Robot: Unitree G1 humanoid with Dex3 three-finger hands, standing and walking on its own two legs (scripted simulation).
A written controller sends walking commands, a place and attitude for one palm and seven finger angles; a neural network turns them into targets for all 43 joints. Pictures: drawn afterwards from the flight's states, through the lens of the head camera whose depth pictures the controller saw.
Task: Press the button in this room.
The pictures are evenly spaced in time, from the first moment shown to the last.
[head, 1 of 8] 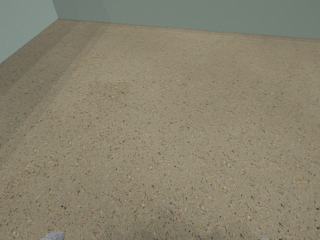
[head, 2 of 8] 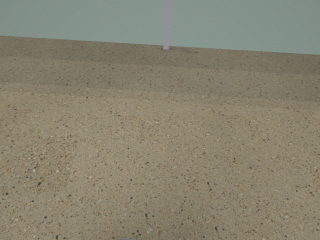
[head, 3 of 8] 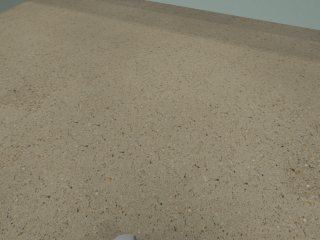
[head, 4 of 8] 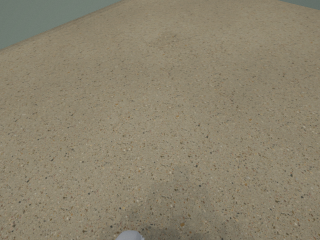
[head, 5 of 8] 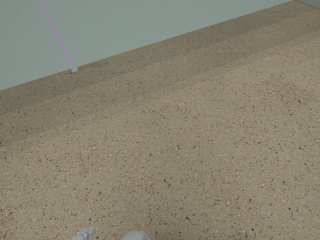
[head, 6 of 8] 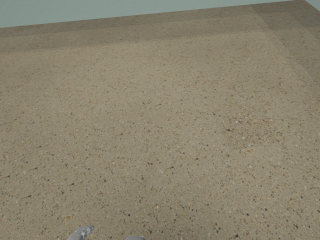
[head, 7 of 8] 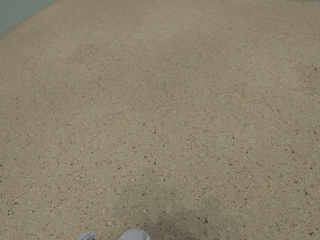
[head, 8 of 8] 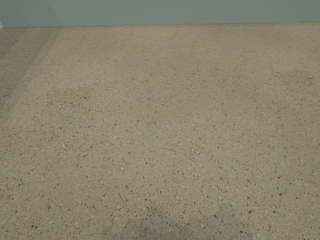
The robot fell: no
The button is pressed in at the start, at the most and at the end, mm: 0 0 0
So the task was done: no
